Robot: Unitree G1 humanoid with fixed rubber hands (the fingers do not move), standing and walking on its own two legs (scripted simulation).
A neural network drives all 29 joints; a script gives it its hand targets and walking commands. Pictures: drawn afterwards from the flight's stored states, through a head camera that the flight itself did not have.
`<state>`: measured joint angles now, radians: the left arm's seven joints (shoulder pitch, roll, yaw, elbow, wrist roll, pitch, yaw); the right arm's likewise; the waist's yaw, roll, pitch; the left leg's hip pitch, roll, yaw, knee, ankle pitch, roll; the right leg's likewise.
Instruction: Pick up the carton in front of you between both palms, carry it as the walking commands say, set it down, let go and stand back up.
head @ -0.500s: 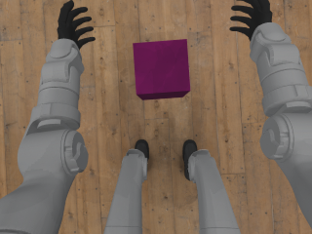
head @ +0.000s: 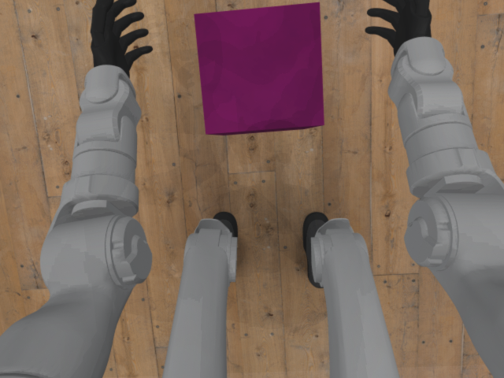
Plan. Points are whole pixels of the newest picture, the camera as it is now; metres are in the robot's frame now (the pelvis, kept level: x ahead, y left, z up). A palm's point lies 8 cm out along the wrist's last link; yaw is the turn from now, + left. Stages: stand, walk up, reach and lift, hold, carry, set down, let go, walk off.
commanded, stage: reach and lift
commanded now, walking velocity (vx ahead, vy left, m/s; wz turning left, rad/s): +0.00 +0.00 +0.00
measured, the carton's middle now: (260, 83) +0.52 +0.02 -0.42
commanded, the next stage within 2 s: none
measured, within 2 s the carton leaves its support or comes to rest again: leaves its support in 1.40 s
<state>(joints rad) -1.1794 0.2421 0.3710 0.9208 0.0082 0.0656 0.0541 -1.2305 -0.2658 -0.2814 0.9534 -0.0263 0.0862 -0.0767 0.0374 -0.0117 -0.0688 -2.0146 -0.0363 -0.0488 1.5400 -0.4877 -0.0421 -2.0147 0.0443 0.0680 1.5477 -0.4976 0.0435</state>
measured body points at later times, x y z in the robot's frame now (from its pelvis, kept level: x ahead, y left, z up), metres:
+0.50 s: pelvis -0.05 +0.00 -0.16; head +0.34 +0.00 +0.06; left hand +0.52 +0.20 -0.35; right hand +0.53 -0.17 -0.35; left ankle +0.07 +0.13 -0.51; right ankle +0.06 -0.13 -0.51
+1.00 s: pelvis -0.05 +0.00 -0.17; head +0.34 +0.00 +0.06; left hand +0.53 +0.18 -0.35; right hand +0.54 -0.14 -0.35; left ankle +0.07 +0.13 -0.51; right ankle +0.06 -0.13 -0.51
